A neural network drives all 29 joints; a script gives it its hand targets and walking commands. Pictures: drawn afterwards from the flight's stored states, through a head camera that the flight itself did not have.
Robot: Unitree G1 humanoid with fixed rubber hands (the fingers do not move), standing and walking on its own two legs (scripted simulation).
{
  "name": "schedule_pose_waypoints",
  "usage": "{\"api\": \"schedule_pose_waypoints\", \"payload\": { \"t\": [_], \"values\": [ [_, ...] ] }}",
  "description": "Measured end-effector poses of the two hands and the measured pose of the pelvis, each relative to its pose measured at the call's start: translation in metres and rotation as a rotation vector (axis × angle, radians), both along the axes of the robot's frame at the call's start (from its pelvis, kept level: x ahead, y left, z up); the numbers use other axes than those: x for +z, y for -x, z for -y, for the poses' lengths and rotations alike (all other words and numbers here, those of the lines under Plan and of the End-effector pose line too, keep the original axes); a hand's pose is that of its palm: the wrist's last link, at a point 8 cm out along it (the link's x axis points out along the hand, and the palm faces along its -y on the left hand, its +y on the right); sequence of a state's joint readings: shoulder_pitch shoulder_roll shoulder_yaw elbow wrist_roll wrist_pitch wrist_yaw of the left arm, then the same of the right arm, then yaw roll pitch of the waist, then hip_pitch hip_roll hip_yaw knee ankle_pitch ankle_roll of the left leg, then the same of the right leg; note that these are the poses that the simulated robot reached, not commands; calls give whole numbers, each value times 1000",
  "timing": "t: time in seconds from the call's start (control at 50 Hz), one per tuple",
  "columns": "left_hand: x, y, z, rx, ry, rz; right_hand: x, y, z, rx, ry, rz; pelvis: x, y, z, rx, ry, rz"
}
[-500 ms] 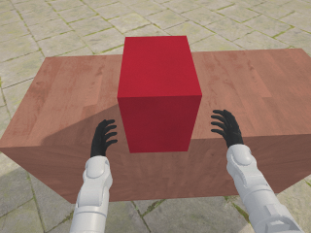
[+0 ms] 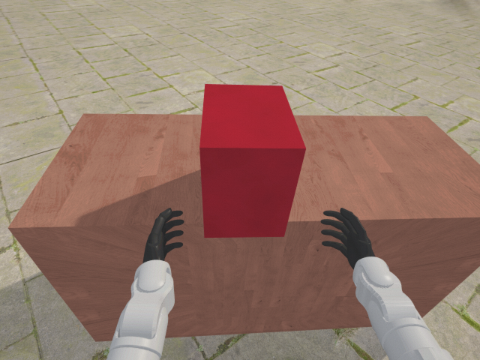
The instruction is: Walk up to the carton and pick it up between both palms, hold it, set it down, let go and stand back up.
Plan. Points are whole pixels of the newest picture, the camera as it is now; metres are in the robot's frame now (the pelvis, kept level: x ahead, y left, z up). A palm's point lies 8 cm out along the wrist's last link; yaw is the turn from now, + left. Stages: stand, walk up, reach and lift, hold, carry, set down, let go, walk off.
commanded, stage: set down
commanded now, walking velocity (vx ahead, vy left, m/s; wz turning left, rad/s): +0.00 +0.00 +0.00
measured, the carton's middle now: (244, 159) +0.55 +0.03 +0.06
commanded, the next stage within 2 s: none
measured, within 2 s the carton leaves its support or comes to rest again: neither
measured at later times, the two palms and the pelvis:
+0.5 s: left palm (142, 302) +0.22 +0.19 +0.02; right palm (375, 290) +0.25 -0.19 +0.03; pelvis +0.02 +0.00 +0.00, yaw +0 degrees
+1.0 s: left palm (143, 306) +0.22 +0.19 +0.01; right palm (376, 300) +0.24 -0.20 +0.01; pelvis +0.03 -0.01 +0.00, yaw +0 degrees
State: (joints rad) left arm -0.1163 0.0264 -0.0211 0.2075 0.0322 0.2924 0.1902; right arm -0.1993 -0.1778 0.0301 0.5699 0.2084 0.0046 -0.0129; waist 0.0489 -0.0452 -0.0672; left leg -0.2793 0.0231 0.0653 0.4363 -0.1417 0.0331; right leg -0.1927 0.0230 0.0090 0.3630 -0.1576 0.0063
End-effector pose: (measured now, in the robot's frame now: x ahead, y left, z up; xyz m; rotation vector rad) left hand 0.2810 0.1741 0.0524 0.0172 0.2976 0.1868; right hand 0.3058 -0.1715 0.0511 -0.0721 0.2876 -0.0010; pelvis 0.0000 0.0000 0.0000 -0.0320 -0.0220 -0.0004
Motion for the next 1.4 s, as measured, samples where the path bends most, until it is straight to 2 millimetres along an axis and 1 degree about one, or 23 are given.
{"api": "schedule_pose_waypoints", "payload": {
  "t": [0.06,0.12,0.24,0.34,0.44,0.58,0.78,1.06,1.18,1.26,1.4],
  "values": [
    [-1,0,0,3,0,-9,-4,4,1,-10,-3,-9,0,-1,0,0,0,2],
    [-7,5,-1,10,1,-34,-7,8,3,-17,-9,-10,0,-4,1,0,-2,3],
    [-21,29,-1,26,7,-75,-9,20,9,-29,-17,4,1,-11,3,0,-4,8],
    [-29,53,-6,55,10,-108,-11,34,13,-44,-19,6,1,-16,4,0,-5,14],
    [-31,64,-11,68,2,-119,-18,49,18,-55,-21,-25,1,-19,5,0,-6,13],
    [-30,62,-11,57,-3,-112,-25,60,19,-52,-25,-64,1,-20,5,0,-6,11],
    [-34,61,-9,54,-2,-154,-29,60,21,-53,-27,-97,1,-23,5,1,-7,19],
    [-47,65,-15,63,4,-223,-43,65,27,-59,-32,-167,1,-29,6,1,-8,17],
    [-50,64,-16,52,0,-228,-47,67,32,-67,-35,-184,1,-32,7,0,-9,12],
    [-55,62,-15,41,1,-242,-48,67,34,-68,-35,-194,1,-35,7,0,-10,9],
    [-72,65,-16,27,5,-296,-53,70,38,-70,-36,-216,2,-39,8,0,-10,2]
  ]
}}
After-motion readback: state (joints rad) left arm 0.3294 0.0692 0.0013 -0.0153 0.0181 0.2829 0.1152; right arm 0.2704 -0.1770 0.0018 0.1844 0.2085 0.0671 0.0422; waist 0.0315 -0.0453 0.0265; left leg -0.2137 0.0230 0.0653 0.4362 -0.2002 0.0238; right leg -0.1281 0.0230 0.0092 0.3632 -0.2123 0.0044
